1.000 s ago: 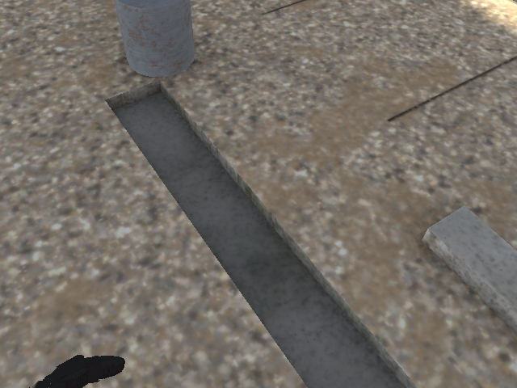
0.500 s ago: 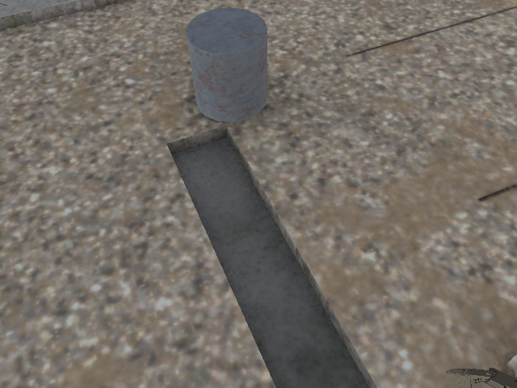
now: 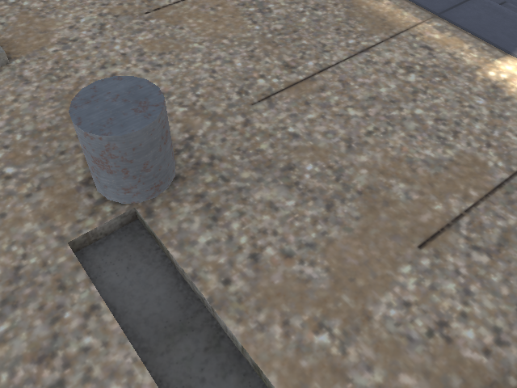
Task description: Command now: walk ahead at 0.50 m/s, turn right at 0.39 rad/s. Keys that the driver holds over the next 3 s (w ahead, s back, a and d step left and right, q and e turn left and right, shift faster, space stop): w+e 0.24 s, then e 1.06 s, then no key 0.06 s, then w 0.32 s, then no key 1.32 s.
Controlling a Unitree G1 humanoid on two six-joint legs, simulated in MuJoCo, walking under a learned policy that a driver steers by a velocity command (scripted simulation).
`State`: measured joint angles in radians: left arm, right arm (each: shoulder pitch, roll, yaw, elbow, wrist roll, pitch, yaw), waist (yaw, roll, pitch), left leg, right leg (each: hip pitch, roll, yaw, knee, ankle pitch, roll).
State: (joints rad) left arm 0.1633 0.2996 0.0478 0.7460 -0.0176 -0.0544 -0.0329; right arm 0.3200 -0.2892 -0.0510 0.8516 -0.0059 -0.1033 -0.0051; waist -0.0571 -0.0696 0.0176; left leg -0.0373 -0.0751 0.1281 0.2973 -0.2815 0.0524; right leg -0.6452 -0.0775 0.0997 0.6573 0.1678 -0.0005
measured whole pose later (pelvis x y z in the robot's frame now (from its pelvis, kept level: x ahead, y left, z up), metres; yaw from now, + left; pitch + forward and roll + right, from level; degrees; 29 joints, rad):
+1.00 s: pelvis +0.33 -0.01 -0.06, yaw -36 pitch +1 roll -1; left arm 0.07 0.20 0.03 0.52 -0.02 0.09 0.02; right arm 0.26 -0.26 -0.05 0.70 -0.02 0.06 -0.11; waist -0.05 0.01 0.06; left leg -0.27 0.13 0.28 0.51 -0.25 0.03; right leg -0.60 -0.07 -0.02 1.08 -0.52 0.09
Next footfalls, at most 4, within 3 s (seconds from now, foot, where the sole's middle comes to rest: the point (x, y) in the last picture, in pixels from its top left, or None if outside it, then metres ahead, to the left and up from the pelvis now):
0.08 right None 0.25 -0.15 -0.80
0.56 left None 0.44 0.05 -0.84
1.04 right None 0.31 -0.18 -0.77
1.42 left None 0.43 0.04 -0.84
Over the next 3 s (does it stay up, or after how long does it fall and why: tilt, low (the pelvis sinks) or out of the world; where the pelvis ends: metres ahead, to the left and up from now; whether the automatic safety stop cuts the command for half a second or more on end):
stays up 0.40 -0.26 0.00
